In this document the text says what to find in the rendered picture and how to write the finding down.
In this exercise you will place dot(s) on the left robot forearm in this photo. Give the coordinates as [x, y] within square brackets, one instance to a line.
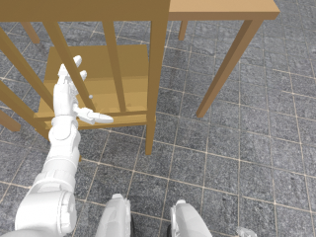
[60, 166]

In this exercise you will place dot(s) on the robot right thigh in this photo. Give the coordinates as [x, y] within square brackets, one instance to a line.
[186, 220]

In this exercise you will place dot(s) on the chair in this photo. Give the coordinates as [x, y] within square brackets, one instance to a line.
[123, 82]

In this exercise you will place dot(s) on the left robot hand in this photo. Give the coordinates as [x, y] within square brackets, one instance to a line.
[64, 96]

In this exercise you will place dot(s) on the robot left shin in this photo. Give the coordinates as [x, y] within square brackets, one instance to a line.
[127, 227]

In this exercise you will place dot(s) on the table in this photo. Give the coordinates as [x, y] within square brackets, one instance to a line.
[252, 12]

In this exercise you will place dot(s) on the robot left upper arm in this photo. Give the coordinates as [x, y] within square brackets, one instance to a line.
[46, 214]

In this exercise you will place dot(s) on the right robot hand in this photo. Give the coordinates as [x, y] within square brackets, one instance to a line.
[244, 232]

